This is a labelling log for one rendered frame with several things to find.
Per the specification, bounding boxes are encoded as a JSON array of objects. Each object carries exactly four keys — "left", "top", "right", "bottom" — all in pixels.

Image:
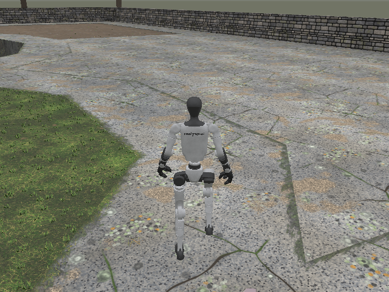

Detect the right robot upper arm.
[{"left": 207, "top": 123, "right": 224, "bottom": 158}]

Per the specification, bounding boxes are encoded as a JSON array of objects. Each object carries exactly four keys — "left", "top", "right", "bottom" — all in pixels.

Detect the right robot hand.
[{"left": 219, "top": 170, "right": 233, "bottom": 185}]

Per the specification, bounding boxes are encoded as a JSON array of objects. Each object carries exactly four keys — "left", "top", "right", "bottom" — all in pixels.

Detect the left robot upper arm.
[{"left": 164, "top": 123, "right": 182, "bottom": 156}]

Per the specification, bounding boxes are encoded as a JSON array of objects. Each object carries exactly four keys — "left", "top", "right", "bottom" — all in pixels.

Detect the robot left forearm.
[{"left": 159, "top": 147, "right": 170, "bottom": 168}]

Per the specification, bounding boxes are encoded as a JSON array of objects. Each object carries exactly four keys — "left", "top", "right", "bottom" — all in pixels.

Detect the robot right forearm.
[{"left": 218, "top": 148, "right": 231, "bottom": 173}]

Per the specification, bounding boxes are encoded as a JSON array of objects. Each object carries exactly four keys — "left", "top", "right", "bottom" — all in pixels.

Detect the robot left foot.
[{"left": 175, "top": 244, "right": 184, "bottom": 260}]

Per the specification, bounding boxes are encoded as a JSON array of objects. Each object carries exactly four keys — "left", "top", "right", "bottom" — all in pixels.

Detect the left robot hand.
[{"left": 157, "top": 165, "right": 171, "bottom": 178}]

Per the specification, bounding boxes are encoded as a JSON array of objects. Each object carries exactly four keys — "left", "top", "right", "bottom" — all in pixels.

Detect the robot right thigh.
[{"left": 202, "top": 169, "right": 215, "bottom": 198}]

